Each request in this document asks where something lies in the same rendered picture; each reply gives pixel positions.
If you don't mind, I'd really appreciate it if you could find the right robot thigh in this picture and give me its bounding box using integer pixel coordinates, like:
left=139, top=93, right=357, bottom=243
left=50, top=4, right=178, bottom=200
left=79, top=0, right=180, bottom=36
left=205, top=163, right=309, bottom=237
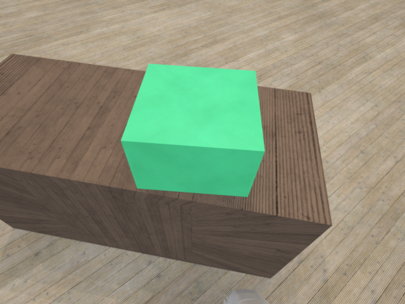
left=223, top=289, right=269, bottom=304

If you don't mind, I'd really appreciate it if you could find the carton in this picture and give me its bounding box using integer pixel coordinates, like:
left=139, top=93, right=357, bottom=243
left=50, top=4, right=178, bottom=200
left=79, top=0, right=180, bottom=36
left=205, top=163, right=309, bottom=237
left=121, top=64, right=265, bottom=197

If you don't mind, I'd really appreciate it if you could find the pedestal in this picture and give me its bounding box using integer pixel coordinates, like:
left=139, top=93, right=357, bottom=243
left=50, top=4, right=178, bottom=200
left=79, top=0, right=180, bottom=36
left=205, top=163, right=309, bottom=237
left=0, top=54, right=332, bottom=278

